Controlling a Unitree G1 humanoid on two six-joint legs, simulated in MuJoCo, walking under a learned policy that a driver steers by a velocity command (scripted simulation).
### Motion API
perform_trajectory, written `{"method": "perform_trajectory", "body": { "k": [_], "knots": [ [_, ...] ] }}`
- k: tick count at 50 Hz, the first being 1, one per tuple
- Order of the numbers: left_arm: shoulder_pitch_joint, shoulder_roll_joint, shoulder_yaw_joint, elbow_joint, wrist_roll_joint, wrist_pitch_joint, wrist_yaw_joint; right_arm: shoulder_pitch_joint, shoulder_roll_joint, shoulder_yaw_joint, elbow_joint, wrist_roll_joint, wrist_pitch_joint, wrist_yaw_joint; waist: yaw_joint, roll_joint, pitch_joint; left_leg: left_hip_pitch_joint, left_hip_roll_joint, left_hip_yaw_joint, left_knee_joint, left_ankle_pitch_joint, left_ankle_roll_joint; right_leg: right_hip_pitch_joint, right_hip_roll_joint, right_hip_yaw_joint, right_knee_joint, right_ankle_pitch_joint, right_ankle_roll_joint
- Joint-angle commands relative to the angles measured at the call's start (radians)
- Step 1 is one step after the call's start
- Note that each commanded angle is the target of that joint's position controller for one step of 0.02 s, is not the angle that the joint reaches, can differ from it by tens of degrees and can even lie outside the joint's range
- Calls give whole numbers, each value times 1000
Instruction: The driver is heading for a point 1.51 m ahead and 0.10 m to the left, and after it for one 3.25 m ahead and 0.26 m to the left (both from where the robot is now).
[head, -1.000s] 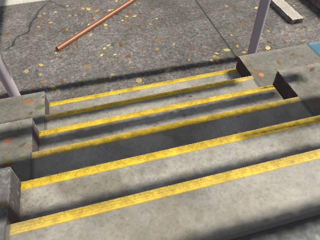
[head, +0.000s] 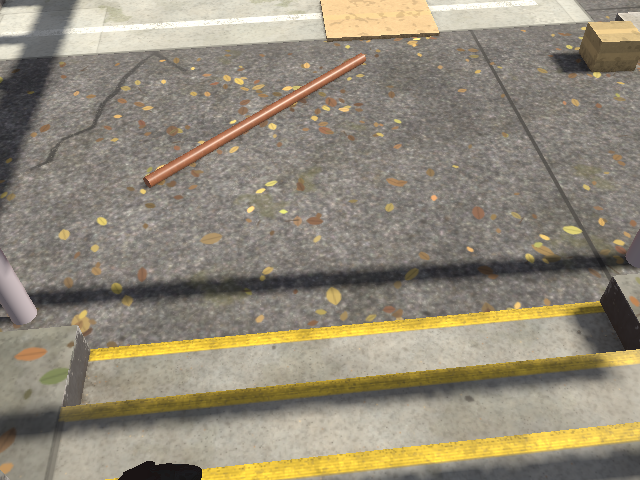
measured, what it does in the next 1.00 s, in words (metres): goes down: right foot 0.15 m lower, then left foot 0.15 m lower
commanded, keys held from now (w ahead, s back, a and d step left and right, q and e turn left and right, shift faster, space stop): w+q+shift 0.28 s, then w+shift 0.34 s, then w+e+shift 0.18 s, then e+shift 0.20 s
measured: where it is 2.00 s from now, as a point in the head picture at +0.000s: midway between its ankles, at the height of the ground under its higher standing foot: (272, 378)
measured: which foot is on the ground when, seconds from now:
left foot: down 0.00-0.18, up 0.20-0.56, down 0.58-0.92, up 0.94-1.00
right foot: up 0.00-0.16, down 0.18-0.58, up 0.60-0.92, down 0.94-1.00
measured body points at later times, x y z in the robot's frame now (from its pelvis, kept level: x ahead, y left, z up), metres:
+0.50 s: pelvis +0.43 -0.02 -0.21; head +0.44 -0.01 +0.24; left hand +0.19 +0.15 -0.34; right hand +0.72 -0.16 -0.30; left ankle +0.57 +0.14 -0.90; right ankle +0.27 -0.17 -0.87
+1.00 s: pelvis +0.85 +0.11 -0.43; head +0.84 +0.11 +0.02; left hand +0.77 +0.37 -0.57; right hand +0.95 -0.12 -0.57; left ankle +0.67 +0.19 -0.92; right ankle +0.86 +0.07 -1.15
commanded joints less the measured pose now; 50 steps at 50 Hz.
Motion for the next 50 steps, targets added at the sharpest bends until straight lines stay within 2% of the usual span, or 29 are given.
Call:
{"method": "perform_trajectory", "body": {
  "k": [1, 4, 6, 8, 9, 10, 11, 12, 14, 16, 19, 20, 23, 25, 27, 28, 29, 30, 32, 34, 37, 39, 41, 44, 46, 47, 48, 49, 50],
  "knots": [
    [171, 138, 38, 15, -6, 10, -17, -254, -121, -19, -161, 47, -61, 4, 150, 16, 77, -636, 102, -144, -102, 218, 84, 610, 34, -59, -319, 628, -30],
    [-49, 99, 28, -67, -15, -6, -5, -113, -168, -32, -135, 19, -24, -9, -32, 65, 87, -339, 125, -233, 94, 266, 71, 535, 111, -76, -522, 465, -18],
    [-41, 111, 40, -93, -47, -20, 16, -87, -145, -28, -134, -29, 8, -39, -54, 114, 131, -90, 115, -308, 278, 358, 71, 425, 72, 39, -744, 341, -7],
    [531, 182, 84, 63, -38, -33, 37, -269, -187, -36, -174, -32, 26, -38, 270, 108, -108, -233, 118, -228, 875, 618, 64, 926, 30, 7, -637, 468, -44],
    [641, 232, 108, 83, -19, -36, 39, -281, -175, -46, -177, 0, 11, -34, 345, -84, -119, -468, 8, -131, 1257, 113, 32, 1120, -40, 34, -686, 334, -74],
    [610, 234, 90, 87, 19, -41, 14, -115, -54, -21, -227, 63, 8, -49, 149, -297, -174, -882, 42, -87, 1498, -360, 12, 1451, -295, 159, -243, 991, -60],
    [600, 201, 95, 61, -5, -29, -10, -98, -70, -5, -228, 45, 11, -71, 164, -247, -301, -969, 135, -29, 1514, -283, 15, 1443, -360, 259, -241, 864, -86],
    [582, 163, 89, 60, -24, -14, -9, -152, -74, -8, -210, 0, 25, -70, 163, -118, -210, -981, 165, -1, 1489, -168, 6, 1232, -334, 289, -373, 563, -111],
    [506, 182, 99, 85, -33, -27, 1, -391, -95, -16, -289, -80, 54, -25, 146, -97, 27, -1044, 270, -29, 1326, -9, 5, 828, -391, 457, -531, 8, -234],
    [470, 68, 54, 143, -25, -53, -1, -491, -52, -12, -316, -45, 80, 2, 74, -42, 218, -934, 272, -117, 940, 216, -25, 438, -280, 272, -520, 17, -147],
    [385, 207, 81, 137, -27, -54, 17, -318, -62, -17, -215, -62, 80, 49, -26, -134, 115, -452, 154, 75, 701, 581, -26, 160, -187, 84, -571, -77, -133],
    [398, 107, 65, 161, -43, -69, 20, -407, -70, -20, -235, -51, 58, 60, -14, -62, 155, -547, 188, -27, 495, 876, 5, 233, -124, 43, -496, -220, -98],
    [405, 125, 53, 163, -61, -73, 18, -635, -72, 7, -268, -30, 14, 79, 75, -2, 162, -304, 138, 153, 117, 1079, 20, 242, -49, -124, -482, -334, -98],
    [509, 152, 56, 213, -34, -30, 34, -694, -73, 17, -280, -17, 27, 65, 140, -74, 176, -230, 130, 227, 91, 855, 6, 368, -89, -129, -402, -144, -128],
    [634, 182, 52, 264, 2, 16, 57, -543, -118, -1, -227, -31, 36, 27, 106, -46, 133, -173, 119, 238, -51, 589, 29, 626, -94, -144, -123, 281, -144],
    [603, 204, 65, 286, 14, 31, 69, -248, -157, -34, -136, -18, 42, 10, -43, -105, -31, 114, 151, 161, -23, 687, 57, 620, -122, -141, 181, 505, -139],
    [488, 217, 73, 265, -12, 28, 66, -62, -212, -51, -74, -38, 32, 8, -168, -24, -56, 329, 205, 86, -154, 799, 142, 409, -4, -183, 674, 97, -99],
    [554, 146, 73, 229, -36, 20, 67, -69, -295, -65, -69, -42, 23, 15, -68, 191, -94, 601, 359, -41, 154, 1108, 157, 22, 105, -110, 977, -833, -103],
    [535, 191, 80, 151, -64, -1, 65, -53, -258, -63, -72, -22, 23, 14, -49, 44, -173, 656, 527, -299, 45, 756, 212, -227, 44, 45, 680, -658, -133],
    [452, 202, 102, 177, -6, 16, 47, -255, -159, -42, -111, -34, 4, 0, 47, -38, 36, 206, 511, -361, -111, 203, 208, -142, -10, 85, 397, -457, -101],
    [444, 72, 88, 185, 10, 84, 25, -324, -164, -35, -110, -33, -41, 6, 153, -2, 164, -387, 454, -144, -85, 420, 158, 210, -20, 15, 91, -230, -25],
    [400, 45, 83, 175, -24, 67, -5, -379, -55, -12, -102, -13, -82, 5, 185, 24, 136, -550, 291, 68, -32, 161, 31, 380, 0, -23, -229, 308, -64],
    [351, 40, 77, 169, -24, 54, -31, -386, -75, -3, -97, 17, -95, -3, 166, 64, 103, -614, 265, 162, 28, 108, -33, 613, 73, -102, -319, 579, -84],
    [439, 85, 84, 210, -21, 60, -11, -366, -98, -3, -81, 4, -72, -25, 189, 99, 70, -500, 287, 256, 357, 543, -67, 763, 151, -244, -262, 582, -135],
    [743, 162, 113, 286, 6, 82, 16, -480, -198, -28, -129, -19, -58, -24, 365, 25, -25, -479, 303, 298, 865, 955, -103, 991, 200, -289, -334, 336, -188],
    [1239, 179, 113, 476, 157, 9, 3, -555, -244, 4, -236, -181, -64, 46, 536, -475, 272, -784, 167, 138, 1421, 3, -311, 1201, 8, 12, -759, 341, -218],
    [1106, 275, 118, 462, 81, -26, -3, -491, -79, 11, -277, -155, -62, 142, 388, -246, -39, -862, 64, -8, 1469, -298, -270, 1384, -109, 261, -491, 1020, -319],
    [896, 400, 147, 378, 63, -51, -13, -450, -66, 15, -331, -76, -72, 148, 272, 50, -81, -1002, 103, -125, 1314, -242, -292, 1387, -252, 495, -436, 1120, -457],
    [662, 342, 140, 345, 57, -78, -18, -467, -132, 4, -382, -32, -77, 125, 191, 117, 27, -1006, 148, -102, 1161, -225, -222, 1195, -227, 416, -451, 955, -425]
  ]
}}
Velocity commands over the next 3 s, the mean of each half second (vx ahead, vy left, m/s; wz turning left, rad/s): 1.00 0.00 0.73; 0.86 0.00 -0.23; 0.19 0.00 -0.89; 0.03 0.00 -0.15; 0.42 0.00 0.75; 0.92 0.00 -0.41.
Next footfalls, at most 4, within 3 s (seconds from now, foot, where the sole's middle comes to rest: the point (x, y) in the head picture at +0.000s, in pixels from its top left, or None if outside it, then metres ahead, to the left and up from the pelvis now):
0.18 right None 0.31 -0.17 -0.90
0.58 left None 0.61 0.11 -1.05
0.94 right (286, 420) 0.90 0.07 -1.20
1.26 left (220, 377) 1.15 0.30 -1.35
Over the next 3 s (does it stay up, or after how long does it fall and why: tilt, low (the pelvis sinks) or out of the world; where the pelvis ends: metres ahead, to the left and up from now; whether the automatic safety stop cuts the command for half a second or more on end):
stays up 1.67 0.18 -0.73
